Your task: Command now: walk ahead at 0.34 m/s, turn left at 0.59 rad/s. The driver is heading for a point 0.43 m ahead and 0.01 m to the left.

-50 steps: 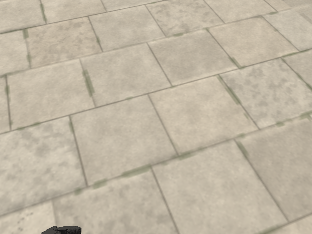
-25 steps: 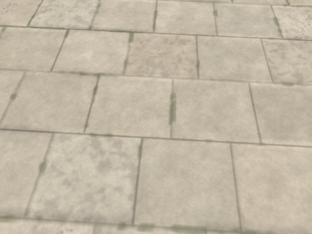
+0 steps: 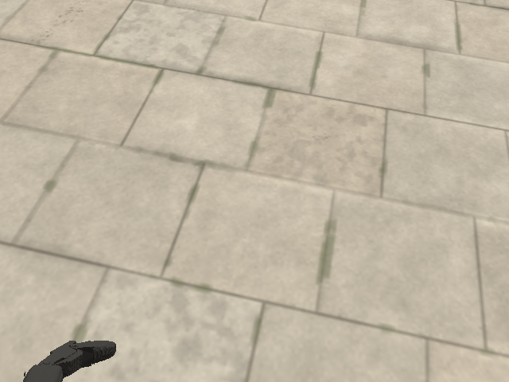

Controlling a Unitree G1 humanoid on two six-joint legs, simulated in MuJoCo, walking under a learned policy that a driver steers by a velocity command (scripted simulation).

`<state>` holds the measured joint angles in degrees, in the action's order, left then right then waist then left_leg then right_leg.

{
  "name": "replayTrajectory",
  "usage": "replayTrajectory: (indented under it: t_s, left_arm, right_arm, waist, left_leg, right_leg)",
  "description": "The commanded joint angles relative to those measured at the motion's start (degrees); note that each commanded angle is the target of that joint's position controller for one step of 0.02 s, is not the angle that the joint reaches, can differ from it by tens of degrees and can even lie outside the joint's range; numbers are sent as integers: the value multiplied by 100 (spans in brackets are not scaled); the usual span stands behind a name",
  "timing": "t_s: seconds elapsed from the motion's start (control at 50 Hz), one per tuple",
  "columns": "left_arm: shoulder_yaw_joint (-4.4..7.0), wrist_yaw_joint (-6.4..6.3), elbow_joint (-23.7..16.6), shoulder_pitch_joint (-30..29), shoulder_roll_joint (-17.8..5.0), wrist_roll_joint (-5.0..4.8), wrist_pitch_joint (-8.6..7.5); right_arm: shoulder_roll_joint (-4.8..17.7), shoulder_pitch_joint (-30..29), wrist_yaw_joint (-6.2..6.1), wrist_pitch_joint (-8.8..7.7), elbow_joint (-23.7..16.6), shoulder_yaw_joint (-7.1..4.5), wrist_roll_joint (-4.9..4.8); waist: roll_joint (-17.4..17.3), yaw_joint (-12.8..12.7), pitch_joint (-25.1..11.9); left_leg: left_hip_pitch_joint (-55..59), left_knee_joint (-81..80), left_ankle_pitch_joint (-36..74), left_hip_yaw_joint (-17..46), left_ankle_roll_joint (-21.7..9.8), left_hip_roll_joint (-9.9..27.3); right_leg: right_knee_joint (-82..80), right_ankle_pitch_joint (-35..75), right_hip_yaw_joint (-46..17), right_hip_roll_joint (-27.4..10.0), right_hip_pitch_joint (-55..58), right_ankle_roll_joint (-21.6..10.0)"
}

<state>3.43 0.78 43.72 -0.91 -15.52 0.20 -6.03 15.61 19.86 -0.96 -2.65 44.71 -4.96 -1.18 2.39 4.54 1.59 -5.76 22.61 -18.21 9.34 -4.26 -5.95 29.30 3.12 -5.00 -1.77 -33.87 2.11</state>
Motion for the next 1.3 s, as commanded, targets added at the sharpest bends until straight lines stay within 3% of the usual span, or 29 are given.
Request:
replayTrajectory:
  t_s: [0.02, 0.04, 0.06, 0.08, 0.1, 0.12, 0.14, 0.16, 0.18, 0.2, 0.24, 0.28, 0.34, 0.4, 0.44, 0.46, 0.48, 0.5, 0.52, 0.56, 0.6, 0.62, 0.66, 0.78, 0.9, 1.3]
  left_arm:
    - [197, 45, -459, -223, -710, 8, -165]
    - [230, 36, -372, 121, -768, 30, -194]
    - [279, 7, -300, 592, -921, 114, -225]
    - [346, -40, -263, 1350, -1296, 240, -211]
    - [364, -14, -166, 1564, -1442, 213, -80]
    - [295, -8, -293, 1351, -1035, 46, 30]
    - [183, -58, -432, 1081, -642, 30, 117]
    - [115, -88, -444, 756, -533, 65, 213]
    - [89, -105, -442, 537, -489, 75, 277]
    - [104, -115, -388, 453, -592, 135, 303]
    - [142, -109, -297, 427, -686, 165, 281]
    - [174, -115, -223, 440, -776, 108, 273]
    - [190, -119, -168, 368, -872, 29, 366]
    - [173, -82, -45, 492, -932, -41, 463]
    - [115, -55, 32, 458, -869, -107, 508]
    - [43, -39, 129, 632, -691, -121, 506]
    - [-53, 0, 172, 843, -453, -26, 475]
    - [-119, 55, 146, 1180, -223, 144, 419]
    - [-104, 3, 158, 940, -371, 135, 432]
    - [-89, -39, 205, 766, -517, 115, 476]
    - [-68, -57, 296, 888, -700, 139, 516]
    - [-52, -44, 361, 921, -782, 102, 511]
    - [-72, -20, 456, 890, -682, 72, 485]
    - [-85, -58, 735, 926, -638, 40, 473]
    - [-78, -133, 968, 927, -675, 18, 524]
    - [-62, -291, 1613, 1016, -582, 5, 600]
  right_arm:
    - [873, 31, -105, 70, -317, -228, 8]
    - [827, -151, -125, 96, -415, -212, 3]
    - [676, -315, -122, 91, -549, -158, 10]
    - [371, -336, -124, 77, -771, -46, 121]
    - [152, 1092, -82, 70, -754, 29, 5]
    - [867, 1186, -76, 124, -557, -91, -56]
    - [1144, 412, -92, 218, -659, -184, -59]
    - [1144, 37, -133, 327, -732, -205, -29]
    - [1111, -120, -159, 423, -803, -233, 9]
    - [903, -68, -153, 499, -833, -196, -6]
    - [543, 16, -166, 518, -884, -103, 7]
    - [444, -111, -157, 476, -948, -42, 79]
    - [444, -359, -88, 456, -1001, 20, 99]
    - [515, -588, -16, 488, -1035, 32, 101]
    - [487, -466, 24, 478, -947, 29, 134]
    - [558, -475, 25, 471, -947, 12, 170]
    - [829, -502, -14, 468, -1038, -24, 226]
    - [1193, -887, -71, 496, -1194, -49, 275]
    - [811, -1053, -28, 447, -1183, 44, 309]
    - [551, -1324, 47, 321, -1127, 122, 315]
    - [562, -1250, 63, 251, -1045, 137, 285]
    - [537, -1122, 67, 254, -1019, 152, 273]
    - [540, -1011, 68, 252, -952, 155, 260]
    - [475, -1071, 44, 276, -880, 143, 225]
    - [435, -1041, 45, 274, -668, 114, 210]
    - [425, -820, -81, 245, 376, 125, 165]
  waist:
    - [-1008, -225, -285]
    - [-1053, -432, -429]
    - [-952, -691, -789]
    - [-169, -921, -1678]
    - [1597, -340, -2695]
    - [1015, -409, -2564]
    - [590, -623, -1719]
    - [233, -558, -1230]
    - [247, -460, -822]
    - [425, -340, -596]
    - [551, -281, -546]
    - [465, -298, -786]
    - [459, -360, -1011]
    - [494, -450, -869]
    - [449, -294, -750]
    - [373, -278, -688]
    - [-129, -390, -765]
    - [-1286, -864, -743]
    - [-1373, -630, -706]
    - [-1229, -675, -488]
    - [-1151, -658, -357]
    - [-879, -601, -243]
    - [-539, -563, -205]
    - [-299, -569, -383]
    - [-286, -596, -404]
    - [-285, -605, -132]
  left_leg:
    - [-69, 362, 2653, 1181, -497, 1231]
    - [-56, 745, 2826, 1224, -366, 1097]
    - [-291, 1485, 2863, 1056, -129, 764]
    - [-1173, 3112, 1268, 579, 171, 343]
    - [-2747, 4731, -2679, 217, 464, -294]
    - [-3171, 5403, -2156, 285, 595, 292]
    - [-3452, 5545, -1693, -2, 712, 460]
    - [-3373, 5382, -1342, -218, 782, 650]
    - [-3223, 5177, -1144, -289, 805, 808]
    - [-2791, 4938, -1012, -394, 788, 872]
    - [-2404, 4294, -867, -602, 767, 807]
    - [-2212, 3625, -627, -620, 751, 858]
    - [-1678, 2687, -92, -711, 690, 882]
    - [-1286, 1838, 72, -854, 589, 792]
    - [-625, 705, 648, -1042, 419, 648]
    - [-200, 155, 937, -930, 280, 675]
    - [278, -156, 1730, -162, 54, 1303]
    - [163, -193, 2218, 788, -469, 2171]
    - [-621, -379, 1421, 801, -742, 2169]
    - [-819, -297, 557, 246, -262, 1498]
    - [-927, -246, 520, 89, -39, 1313]
    - [-969, -218, 529, 18, 29, 1225]
    - [-794, -19, 821, -98, 68, 1121]
    - [-510, 211, 1709, -255, 36, 1025]
    - [-473, 217, 1976, -354, 58, 955]
    - [-540, 21, 1556, -571, 181, 815]
  right_leg:
    - [-292, -267, 145, 328, 789, -167]
    - [-517, -122, 214, 335, 1217, -274]
    - [-680, 615, 127, 41, 2105, -473]
    - [-230, 2454, -820, -1124, 3754, -850]
    - [-150, 3153, -2909, -2666, 5489, -2054]
    - [-403, 1560, -3147, -2579, 5096, -1985]
    - [-567, 881, -2184, -2167, 4377, -1703]
    - [-760, 499, -1562, -1847, 3574, -1532]
    - [-939, 231, -1157, -1620, 2856, -1480]
    - [-1181, 94, -794, -1401, 2179, -1437]
    - [-1385, 476, -325, -1223, 1843, -1549]
    - [-1342, 1155, -156, -1363, 2033, -1702]
    - [-1339, 1028, 77, -1401, 2098, -1682]
    - [-1312, -48, 78, -1371, 2100, -1572]
    - [-1043, -730, 144, -1227, 1911, -1333]
    - [-864, -1122, 205, -1064, 1696, -1035]
    - [-404, -1654, 452, -769, 1361, -570]
    - [219, -2572, 1042, -129, 1004, -105]
    - [206, -2583, 755, -127, 1497, -1]
    - [-187, -1606, 724, -135, 1881, 21]
    - [-369, -1135, 616, -251, 2095, 21]
    - [-374, -1207, 632, -258, 2084, -27]
    - [-428, -1165, 636, -259, 2039, -67]
    - [-440, -854, 634, -299, 2199, -25]
    - [-420, -746, 631, -323, 2362, -34]
    - [-584, -977, 694, -253, 2414, -39]
